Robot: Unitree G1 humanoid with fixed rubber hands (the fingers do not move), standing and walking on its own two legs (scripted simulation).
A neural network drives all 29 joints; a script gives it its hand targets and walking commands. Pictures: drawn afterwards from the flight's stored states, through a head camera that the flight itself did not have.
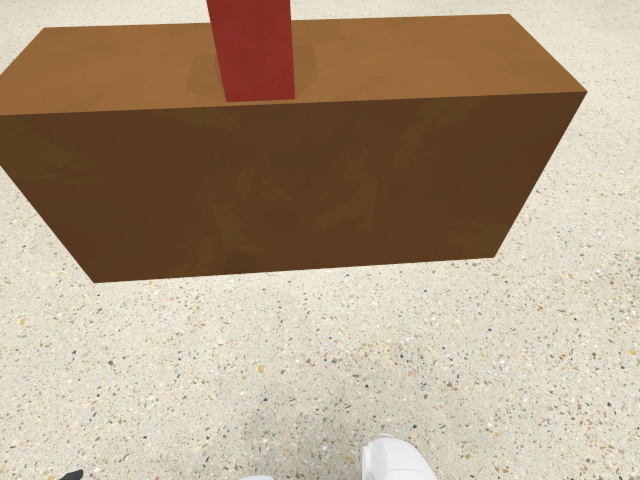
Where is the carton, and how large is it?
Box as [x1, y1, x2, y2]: [206, 0, 294, 101]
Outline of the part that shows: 206,0 226,101 294,98 289,0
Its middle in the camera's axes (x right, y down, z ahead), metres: -0.16 -0.49 +0.93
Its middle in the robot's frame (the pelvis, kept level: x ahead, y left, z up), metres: +1.04 +0.15 +0.08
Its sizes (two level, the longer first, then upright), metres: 0.197 0.169 0.246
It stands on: a pedestal, 0.70 m high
